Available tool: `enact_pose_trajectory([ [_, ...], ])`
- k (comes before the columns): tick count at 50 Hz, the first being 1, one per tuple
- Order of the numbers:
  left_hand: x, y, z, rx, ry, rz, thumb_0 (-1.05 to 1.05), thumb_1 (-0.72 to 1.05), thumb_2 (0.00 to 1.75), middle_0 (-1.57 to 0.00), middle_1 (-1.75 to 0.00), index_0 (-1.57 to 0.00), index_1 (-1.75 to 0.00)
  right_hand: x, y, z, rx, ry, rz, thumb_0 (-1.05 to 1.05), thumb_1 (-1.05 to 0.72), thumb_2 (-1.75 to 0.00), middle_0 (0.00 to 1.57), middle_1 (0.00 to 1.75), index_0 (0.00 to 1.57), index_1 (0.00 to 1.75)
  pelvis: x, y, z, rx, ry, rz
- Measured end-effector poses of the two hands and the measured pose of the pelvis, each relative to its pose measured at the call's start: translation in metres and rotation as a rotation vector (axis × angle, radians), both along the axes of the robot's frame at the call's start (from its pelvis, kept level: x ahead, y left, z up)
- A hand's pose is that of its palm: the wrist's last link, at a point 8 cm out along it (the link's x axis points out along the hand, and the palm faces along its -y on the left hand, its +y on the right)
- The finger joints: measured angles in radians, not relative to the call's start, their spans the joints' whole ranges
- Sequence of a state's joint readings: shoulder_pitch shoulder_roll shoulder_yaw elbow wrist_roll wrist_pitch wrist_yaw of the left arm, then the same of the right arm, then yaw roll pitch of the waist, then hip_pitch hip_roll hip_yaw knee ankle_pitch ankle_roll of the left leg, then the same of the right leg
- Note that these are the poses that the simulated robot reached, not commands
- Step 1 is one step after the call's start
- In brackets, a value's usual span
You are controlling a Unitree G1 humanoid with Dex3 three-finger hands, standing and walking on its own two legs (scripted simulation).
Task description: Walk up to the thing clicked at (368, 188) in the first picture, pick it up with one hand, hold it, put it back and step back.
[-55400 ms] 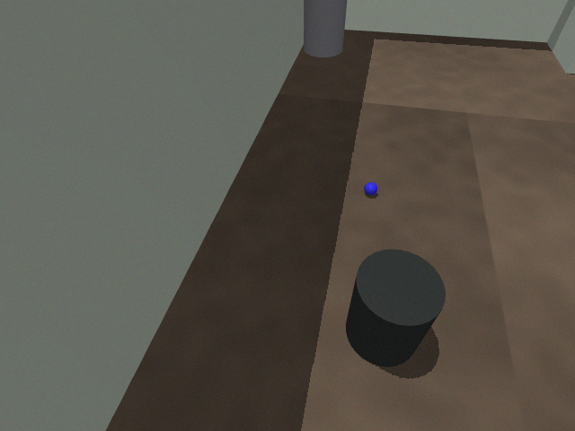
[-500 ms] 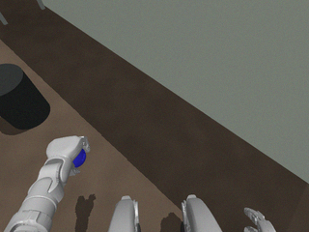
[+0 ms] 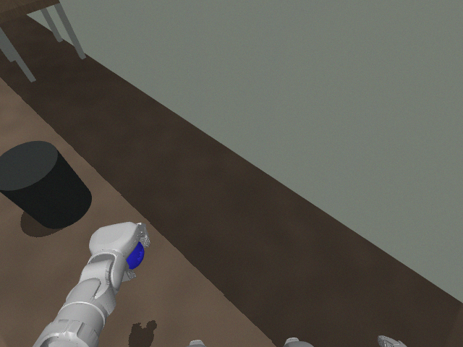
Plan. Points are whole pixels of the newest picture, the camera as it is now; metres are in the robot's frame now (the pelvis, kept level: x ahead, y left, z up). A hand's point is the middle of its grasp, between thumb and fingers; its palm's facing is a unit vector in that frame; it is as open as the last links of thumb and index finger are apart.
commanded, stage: hold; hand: left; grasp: from above
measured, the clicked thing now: (127, 253) +0.33 +0.23 -0.10
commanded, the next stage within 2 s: crouch in 2.00 s
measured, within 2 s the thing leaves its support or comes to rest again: neither
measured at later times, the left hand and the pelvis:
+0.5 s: hand (121, 241) +0.34 +0.23 -0.04, palm faces -0.46 -0.07 -0.89, open 8.4 cm; pelvis +0.03 +0.00 +0.03, yaw -1 degrees
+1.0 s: hand (118, 248) +0.31 +0.22 -0.01, palm faces -0.46 -0.06 -0.89, open 8.4 cm; pelvis +0.02 +0.00 +0.04, yaw +0 degrees
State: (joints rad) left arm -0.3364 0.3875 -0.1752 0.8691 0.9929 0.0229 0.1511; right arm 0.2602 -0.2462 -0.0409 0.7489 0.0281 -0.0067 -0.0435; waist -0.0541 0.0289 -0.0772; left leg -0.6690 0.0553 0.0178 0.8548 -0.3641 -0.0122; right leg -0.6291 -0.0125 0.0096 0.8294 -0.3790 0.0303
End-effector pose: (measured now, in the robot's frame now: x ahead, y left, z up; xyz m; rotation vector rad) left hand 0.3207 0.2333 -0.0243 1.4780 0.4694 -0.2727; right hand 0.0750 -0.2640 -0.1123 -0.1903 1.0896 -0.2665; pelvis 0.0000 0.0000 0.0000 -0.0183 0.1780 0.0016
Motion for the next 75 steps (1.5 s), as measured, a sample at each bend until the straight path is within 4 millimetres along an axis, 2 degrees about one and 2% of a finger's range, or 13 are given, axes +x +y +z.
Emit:
enact_pose_trajectory([
  [15, 0.017, -0.003, 0.03, 0.007, 0.003, -0.02, 0.0, 0.18, 0.53, -0.67, -0.84, -0.72, -0.74, 0.038, 0.0, 0.024, 0.009, -0.052, -0.001, 0.01, -0.9, -0.9, 0.2, 0.3, 0.2, 0.3, 0.023, 0.002, 0.021, 0.01, -0.05, -0.008],
  [29, 0.022, -0.005, 0.049, 0.006, 0.003, -0.035, 0.0, 0.19, 0.55, -0.65, -0.86, -0.7, -0.76, 0.056, 0.002, 0.034, 0.026, -0.072, 0.006, 0.01, -0.9, -0.9, 0.2, 0.3, 0.2, 0.3, 0.032, 0.002, 0.03, 0.012, -0.085, -0.013],
  [59, -0.012, -0.014, 0.073, -0.001, 0.0, -0.06, 0.01, 0.21, 0.58, -0.59, -0.92, -0.65, -0.8, 0.065, 0.007, 0.047, 0.047, -0.147, 0.045, 0.01, -0.91, -0.9, 0.2, 0.3, 0.2, 0.3, 0.011, -0.002, 0.038, 0.019, -0.157, -0.011],
  [75, -0.019, -0.014, 0.082, -0.001, -0.001, -0.061, 0.01, 0.22, 0.57, -0.57, -0.94, -0.64, -0.8, 0.066, 0.011, 0.05, 0.056, -0.179, 0.059, 0.01, -0.91, -0.9, 0.2, 0.3, 0.2, 0.3, 0.003, -0.004, 0.039, 0.02, -0.179, -0.012],
])
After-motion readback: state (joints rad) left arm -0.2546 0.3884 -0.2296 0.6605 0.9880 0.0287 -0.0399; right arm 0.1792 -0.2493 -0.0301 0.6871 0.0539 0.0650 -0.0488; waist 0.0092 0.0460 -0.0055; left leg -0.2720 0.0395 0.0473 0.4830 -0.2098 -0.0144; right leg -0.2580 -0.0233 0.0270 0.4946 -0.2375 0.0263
